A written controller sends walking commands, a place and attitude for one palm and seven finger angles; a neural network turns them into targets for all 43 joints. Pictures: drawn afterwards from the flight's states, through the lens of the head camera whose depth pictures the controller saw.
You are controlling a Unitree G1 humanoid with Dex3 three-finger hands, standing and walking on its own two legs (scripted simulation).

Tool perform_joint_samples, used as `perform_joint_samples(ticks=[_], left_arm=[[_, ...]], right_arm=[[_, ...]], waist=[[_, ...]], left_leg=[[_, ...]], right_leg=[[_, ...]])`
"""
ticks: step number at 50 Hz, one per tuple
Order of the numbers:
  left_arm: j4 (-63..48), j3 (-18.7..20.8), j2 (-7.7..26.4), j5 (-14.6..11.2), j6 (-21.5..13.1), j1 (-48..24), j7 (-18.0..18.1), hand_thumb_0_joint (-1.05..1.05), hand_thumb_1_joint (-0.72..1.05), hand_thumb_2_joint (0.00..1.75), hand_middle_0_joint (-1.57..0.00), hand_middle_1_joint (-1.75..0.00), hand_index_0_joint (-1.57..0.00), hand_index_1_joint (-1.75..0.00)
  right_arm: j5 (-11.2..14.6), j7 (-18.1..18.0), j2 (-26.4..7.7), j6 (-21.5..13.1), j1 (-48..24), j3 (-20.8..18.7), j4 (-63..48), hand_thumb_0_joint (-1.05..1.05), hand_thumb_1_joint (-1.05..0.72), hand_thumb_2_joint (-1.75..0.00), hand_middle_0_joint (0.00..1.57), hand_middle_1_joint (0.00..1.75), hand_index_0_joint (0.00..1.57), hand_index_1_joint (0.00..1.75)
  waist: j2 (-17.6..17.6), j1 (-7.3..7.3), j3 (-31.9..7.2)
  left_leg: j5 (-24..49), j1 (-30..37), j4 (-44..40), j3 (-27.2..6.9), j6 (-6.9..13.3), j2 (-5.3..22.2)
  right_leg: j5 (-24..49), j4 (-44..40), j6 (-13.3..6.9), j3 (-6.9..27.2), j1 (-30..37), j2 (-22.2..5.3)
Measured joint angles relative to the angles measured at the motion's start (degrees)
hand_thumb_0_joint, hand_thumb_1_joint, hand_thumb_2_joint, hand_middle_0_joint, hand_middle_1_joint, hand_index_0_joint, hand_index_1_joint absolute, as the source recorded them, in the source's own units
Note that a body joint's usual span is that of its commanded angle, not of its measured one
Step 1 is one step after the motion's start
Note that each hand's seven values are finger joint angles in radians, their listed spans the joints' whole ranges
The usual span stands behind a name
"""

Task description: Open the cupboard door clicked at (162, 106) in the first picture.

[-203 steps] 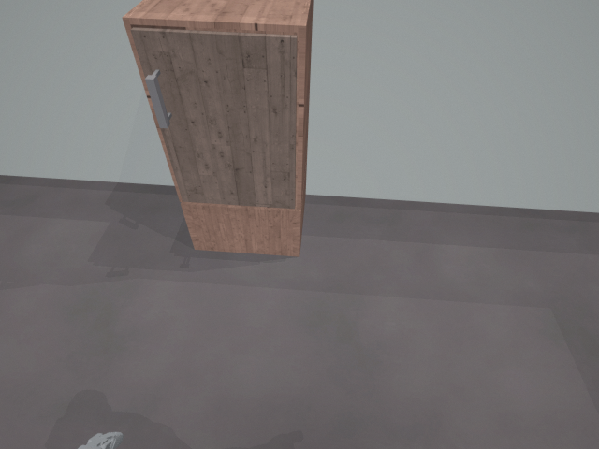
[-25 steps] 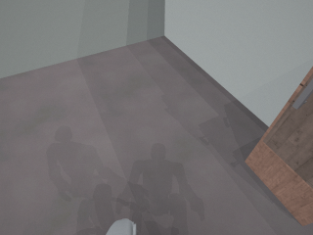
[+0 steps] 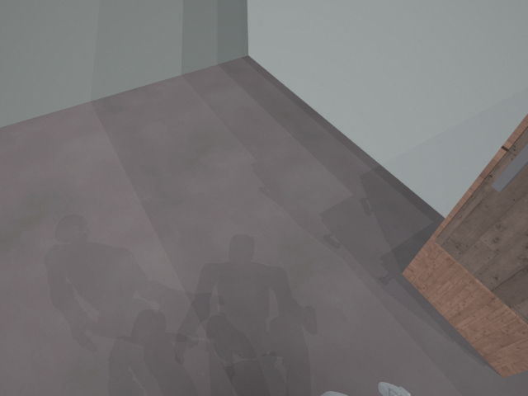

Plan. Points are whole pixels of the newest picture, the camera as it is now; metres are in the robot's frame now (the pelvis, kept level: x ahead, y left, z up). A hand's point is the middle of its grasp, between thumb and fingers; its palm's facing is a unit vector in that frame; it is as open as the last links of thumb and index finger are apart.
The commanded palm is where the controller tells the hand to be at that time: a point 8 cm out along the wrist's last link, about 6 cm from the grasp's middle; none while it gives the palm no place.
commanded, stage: turn to face it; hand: left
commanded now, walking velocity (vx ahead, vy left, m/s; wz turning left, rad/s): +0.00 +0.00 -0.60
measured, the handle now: (521, 163) +0.64 -0.53 -0.03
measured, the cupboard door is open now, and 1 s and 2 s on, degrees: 0 0 0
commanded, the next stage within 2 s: take the last steps up to it in 1.46 s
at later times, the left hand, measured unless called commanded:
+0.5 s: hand (184, 391) +0.15 +0.15 -0.16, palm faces -0.24 -0.94 -0.22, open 7.3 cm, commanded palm none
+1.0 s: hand (227, 329) +0.26 +0.10 -0.16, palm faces -0.59 -0.77 -0.23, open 7.4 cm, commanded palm none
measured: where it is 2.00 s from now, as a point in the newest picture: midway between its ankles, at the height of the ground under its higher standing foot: outside the picture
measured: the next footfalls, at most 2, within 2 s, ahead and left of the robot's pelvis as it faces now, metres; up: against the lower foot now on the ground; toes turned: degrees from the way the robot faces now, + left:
right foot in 0.12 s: +0.05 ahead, -0.14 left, +0.00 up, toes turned -12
left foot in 0.56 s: +0.10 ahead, +0.10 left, +0.00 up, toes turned -17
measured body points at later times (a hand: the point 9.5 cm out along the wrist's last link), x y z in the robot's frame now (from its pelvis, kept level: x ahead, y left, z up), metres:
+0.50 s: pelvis +0.02 -0.02 +0.00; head +0.07 -0.03 +0.45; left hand +0.16 +0.20 -0.14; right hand +0.04 -0.30 -0.13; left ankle +0.05 +0.12 -0.70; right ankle +0.01 -0.13 -0.74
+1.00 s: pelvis +0.04 +0.00 +0.00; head +0.08 -0.03 +0.44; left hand +0.29 +0.14 -0.14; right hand -0.09 -0.22 -0.15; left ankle +0.06 +0.11 -0.74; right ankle -0.04 -0.10 -0.71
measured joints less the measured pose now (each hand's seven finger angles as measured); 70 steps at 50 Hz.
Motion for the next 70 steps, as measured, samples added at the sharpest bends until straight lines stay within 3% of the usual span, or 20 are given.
perform_joint_samples(ticks=[5, 6, 7, 9, 13, 18, 24, 28, 29, 31, 35, 38, 45, 50, 52, 54, 56, 59, 64, 70], left_arm=[[-3.31, 0.48, 1.03, 0.22, -0.83, -1.37, -0.29, 0.00, 0.91, 0.90, -0.20, -0.30, -0.20, -0.30], [-4.13, 0.41, 1.58, 0.32, -1.27, -1.14, -0.29, 0.00, 0.91, 0.90, -0.20, -0.30, -0.20, -0.30], [-4.33, 0.36, 1.63, 0.57, -1.83, -1.46, -0.03, 0.00, 0.91, 0.90, -0.20, -0.30, -0.20, -0.30], [-4.76, -0.27, 1.17, 0.47, -2.27, -2.09, 0.46, 0.00, 0.91, 0.90, -0.20, -0.30, -0.20, -0.30], [-5.15, -0.88, 0.91, 0.09, -2.33, -1.62, 0.74, 0.00, 0.91, 0.90, -0.20, -0.30, -0.20, -0.30], [-4.63, -1.52, 1.10, -0.12, -2.16, -1.88, 0.23, 0.00, 0.91, 0.90, -0.20, -0.30, -0.20, -0.30], [-4.80, -1.62, 1.19, 0.08, -1.99, -3.19, -0.07, 0.00, 0.91, 0.90, -0.20, -0.30, -0.20, -0.30], [-4.81, -1.11, 2.25, -0.17, -1.04, -3.98, -0.01, 0.00, 0.91, 0.90, -0.21, -0.30, -0.20, -0.30], [-4.76, -0.83, 2.89, -0.47, -0.65, -4.25, -0.02, 0.00, 0.91, 0.90, -0.21, -0.30, -0.20, -0.30], [-4.55, -0.24, 4.00, -0.41, 0.08, -4.84, -0.15, 0.00, 0.91, 0.90, -0.20, -0.30, -0.20, -0.30], [-4.57, 0.61, 5.31, 0.23, 0.59, -5.21, -1.07, 0.00, 0.91, 0.90, -0.20, -0.30, -0.20, -0.30], [-4.84, 0.76, 5.71, 0.11, 0.64, -5.40, -1.41, 0.00, 0.91, 0.90, -0.20, -0.30, -0.20, -0.30], [-4.98, 0.31, 5.06, -0.02, 1.47, -6.86, -1.62, 0.00, 0.91, 0.90, -0.20, -0.30, -0.20, -0.30], [-5.59, -0.60, 3.44, -0.01, 0.88, -8.72, -1.76, 0.00, 0.91, 0.90, -0.20, -0.30, -0.19, -0.30], [-6.32, -1.13, 2.93, -0.03, -0.13, -9.03, -1.77, 0.00, 0.91, 0.90, -0.20, -0.30, -0.20, -0.30], [-6.68, -1.75, 2.20, -0.02, -1.85, -9.45, -1.19, 0.00, 0.91, 0.90, -0.20, -0.30, -0.20, -0.30], [-6.92, -2.33, 1.43, -0.39, -2.53, -9.30, -0.46, 0.00, 0.91, 0.90, -0.20, -0.30, -0.20, -0.30], [-6.76, -2.55, 0.71, -0.63, -2.46, -8.01, 0.28, 0.00, 0.91, 0.90, -0.20, -0.30, -0.20, -0.30], [-5.23, -3.00, 0.18, -0.50, -2.55, -5.93, 0.24, 0.00, 0.91, 0.90, -0.20, -0.30, -0.20, -0.30], [-3.88, -2.91, -0.25, -0.12, -2.58, -3.55, 0.26, 0.00, 0.91, 0.90, -0.20, -0.30, -0.20, -0.30]], right_arm=[[-0.21, 0.49, -3.00, 1.44, 1.64, -1.74, 0.47, -0.01, -0.91, -0.90, 0.20, 0.30, 0.21, 0.30], [-0.13, 0.61, -3.47, 1.72, 2.37, -1.97, 0.28, -0.01, -0.91, -0.90, 0.20, 0.30, 0.21, 0.30], [-0.06, 0.69, -4.22, 2.15, 2.78, -2.24, 0.17, 0.00, -0.91, -0.90, 0.20, 0.30, 0.21, 0.30], [0.03, 0.64, -5.76, 3.43, 3.28, -2.66, -0.06, 0.00, -0.91, -0.90, 0.20, 0.30, 0.20, 0.30], [-0.01, 0.63, -6.70, 4.03, 3.55, -2.70, -0.44, 0.01, -0.91, -0.90, 0.20, 0.30, 0.20, 0.30], [0.08, 0.39, -6.59, 3.30, 4.04, -2.22, -1.47, 0.01, -0.91, -0.90, 0.20, 0.30, 0.20, 0.30], [0.60, -0.26, -6.14, 3.06, 3.09, -1.46, -2.03, 0.01, -0.91, -0.90, 0.20, 0.30, 0.20, 0.30], [1.11, -0.54, -5.03, 1.67, 2.62, -0.54, -3.48, 0.01, -0.91, -0.90, 0.20, 0.30, 0.20, 0.30], [1.00, -0.61, -4.40, 1.06, 2.64, -0.28, -3.66, 0.01, -0.91, -0.90, 0.20, 0.30, 0.20, 0.30], [0.61, -0.40, -3.25, 0.74, 3.08, 0.59, -4.31, 0.01, -0.91, -0.90, 0.20, 0.30, 0.20, 0.30], [0.16, -0.64, -1.74, 0.67, 4.85, 1.56, -4.66, 0.01, -0.91, -0.90, 0.20, 0.30, 0.21, 0.30], [0.12, -0.69, -1.20, 0.39, 6.03, 1.61, -4.41, 0.01, -0.91, -0.90, 0.20, 0.30, 0.21, 0.30], [0.02, -0.18, -1.28, 0.26, 8.49, 0.62, -2.97, 0.01, -0.90, -0.90, 0.20, 0.30, 0.21, 0.30], [-0.21, 0.31, -3.16, 0.73, 9.87, -0.56, -1.61, 0.01, -0.90, -0.90, 0.20, 0.30, 0.21, 0.30], [0.00, 0.51, -4.29, 0.95, 10.84, -0.97, -1.27, 0.01, -0.90, -0.90, 0.20, 0.30, 0.21, 0.30], [0.35, 0.59, -5.66, 2.02, 10.86, -1.29, -0.74, 0.01, -0.90, -0.90, 0.20, 0.30, 0.21, 0.30], [0.53, 0.12, -6.51, 3.37, 10.19, -1.43, -0.32, 0.01, -0.91, -0.90, 0.20, 0.30, 0.20, 0.30], [0.37, 0.02, -6.80, 3.96, 8.85, -1.50, -0.09, 0.01, -0.91, -0.90, 0.20, 0.30, 0.20, 0.30], [0.16, 0.13, -6.49, 3.23, 6.91, -1.30, -1.16, 0.01, -0.91, -0.90, 0.20, 0.30, 0.20, 0.30], [0.31, -0.01, -5.63, 3.02, 5.17, -0.82, -1.21, 0.01, -0.91, -0.90, 0.20, 0.30, 0.20, 0.30]], waist=[[1.76, -0.72, -0.38], [1.53, -0.79, -0.84], [2.01, -0.57, -0.94], [3.13, -0.51, -0.32], [2.28, -0.73, -0.02], [0.66, -1.69, -0.43], [-0.38, -0.96, -0.28], [-1.57, -0.83, -0.39], [-2.55, -0.97, -0.36], [-3.78, -0.90, -0.04], [-3.45, -1.09, -0.06], [-2.72, -1.15, 0.20], [-1.37, -2.25, 1.21], [0.15, -3.73, 1.88], [0.92, -3.96, 1.62], [2.45, -4.09, 1.78], [3.01, -4.37, 1.94], [2.64, -3.93, 1.20], [1.91, -3.66, -0.21], [1.53, -2.15, -1.27]], left_leg=[[-2.65, -0.74, 4.63, 2.79, -1.89, 2.82], [-3.95, -1.70, 7.15, 3.27, -2.49, 3.44], [-8.49, -3.70, 11.49, 1.89, -3.57, 3.90], [-14.91, -8.25, 22.04, -5.09, -4.49, 2.22], [-11.28, -13.59, 33.70, -12.16, -5.59, -1.16], [-8.11, -13.15, 30.59, -15.04, -7.00, -2.19], [-11.57, -8.26, 19.74, -15.92, -7.10, -3.73], [-7.14, -1.99, 5.06, -15.33, -6.09, -5.14], [-5.61, -1.14, 3.18, -14.49, -3.49, -5.66], [-5.86, -0.48, 3.47, -12.60, -0.93, -5.54], [-5.15, 2.42, -0.19, -9.95, -0.38, -4.04], [-4.38, 4.06, -2.40, -8.03, -0.26, -3.22], [-5.71, 6.07, -2.19, -2.96, -0.92, -1.26], [-8.48, 6.11, 1.77, 0.77, -2.58, 0.77], [-10.57, 5.25, 5.53, 1.91, -3.70, 2.04], [-15.10, 0.77, 15.90, -2.04, -4.86, 3.39], [-18.43, -4.53, 27.41, -8.51, -5.40, 1.72], [-14.19, -10.01, 35.88, -13.19, -6.21, 0.32], [-8.40, -13.59, 34.25, -15.99, -7.43, -0.26], [-8.66, -11.76, 26.69, -16.22, -7.54, -1.84]], right_leg=[[4.36, -13.25, -0.59, -0.92, 5.08, 0.63], [6.15, -17.53, -1.54, -0.66, 6.84, 0.73], [5.47, -17.34, -3.06, -0.38, 6.26, 1.38], [5.21, -16.14, -4.62, 0.16, 5.54, 2.64], [9.06, -21.94, -5.05, 2.67, 7.17, 4.29], [12.17, -27.40, -5.24, 5.48, 8.57, 6.00], [12.78, -27.77, -4.36, 9.05, 7.91, 7.77], [11.79, -24.88, -2.63, 11.80, 5.86, 8.70], [10.90, -22.69, -2.43, 12.56, 4.79, 8.57], [2.06, -12.48, -1.45, 11.42, 1.41, 8.46], [0.74, 6.73, 0.52, 7.97, -3.89, 7.26], [2.06, 11.07, 1.47, 6.73, -4.54, 5.43], [1.20, 1.09, 1.82, 3.79, -0.83, 2.22], [1.48, -10.86, 0.12, 1.14, 3.50, 2.45], [6.82, -18.73, -1.12, 0.16, 6.79, 3.11], [6.73, -18.82, -5.03, -0.02, 6.75, 4.47], [5.93, -18.32, -5.91, 0.42, 7.01, 4.90], [7.86, -22.23, -5.68, 2.01, 8.93, 5.50], [10.72, -27.46, -6.21, 4.12, 11.13, 6.21], [11.15, -28.49, -5.91, 5.95, 11.69, 7.27]])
